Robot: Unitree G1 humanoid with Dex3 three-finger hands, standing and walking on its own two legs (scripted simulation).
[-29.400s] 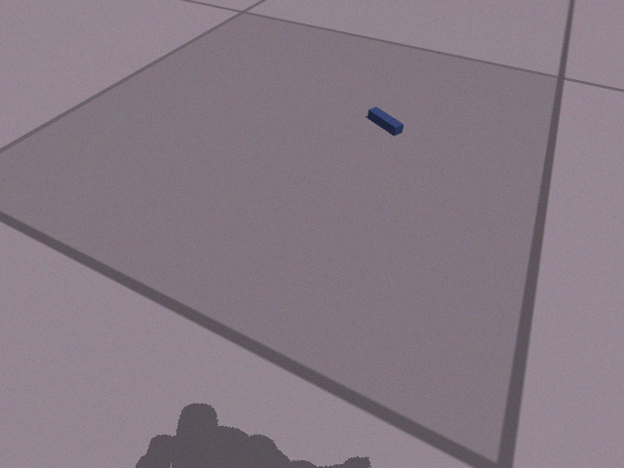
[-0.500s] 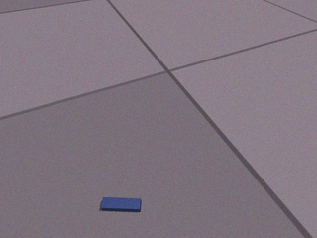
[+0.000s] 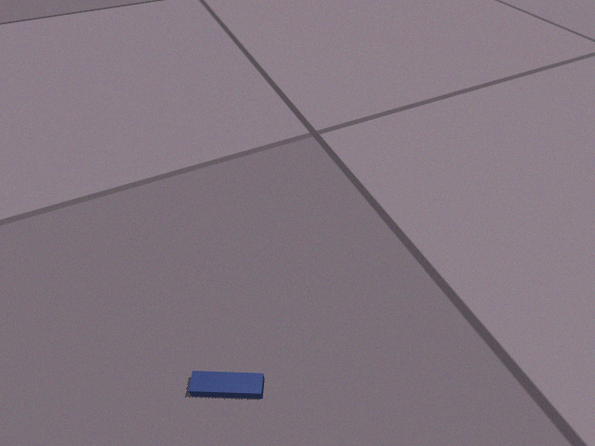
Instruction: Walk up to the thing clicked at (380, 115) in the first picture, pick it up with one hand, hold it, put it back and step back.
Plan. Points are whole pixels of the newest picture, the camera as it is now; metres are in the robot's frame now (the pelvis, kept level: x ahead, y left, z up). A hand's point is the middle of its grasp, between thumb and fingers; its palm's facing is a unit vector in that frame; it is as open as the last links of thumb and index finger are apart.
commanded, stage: stand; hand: left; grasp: from above
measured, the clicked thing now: (227, 384) +0.43 +0.24 -0.75
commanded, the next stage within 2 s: rise first in 0.74 s
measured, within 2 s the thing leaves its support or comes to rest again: neither
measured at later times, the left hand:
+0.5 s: hand out of the picture +0.08 +0.26 -0.16, palm faces -0.02 -0.94 -0.35, open 7.4 cm
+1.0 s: hand out of the picture +0.13 +0.25 -0.16, palm faces +0.03 -0.94 -0.33, open 8.1 cm
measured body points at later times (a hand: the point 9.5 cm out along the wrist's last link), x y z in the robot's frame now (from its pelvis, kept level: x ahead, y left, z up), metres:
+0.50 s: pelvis +0.01 +0.00 +0.00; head +0.02 +0.00 +0.45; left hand +0.08 +0.30 -0.13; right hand +0.08 -0.30 -0.13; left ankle +0.02 +0.14 -0.75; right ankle -0.01 -0.13 -0.75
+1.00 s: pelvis +0.00 +0.00 -0.01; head +0.04 +0.00 +0.44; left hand +0.13 +0.30 -0.14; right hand +0.09 -0.28 -0.14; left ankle +0.02 +0.14 -0.75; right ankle -0.01 -0.13 -0.75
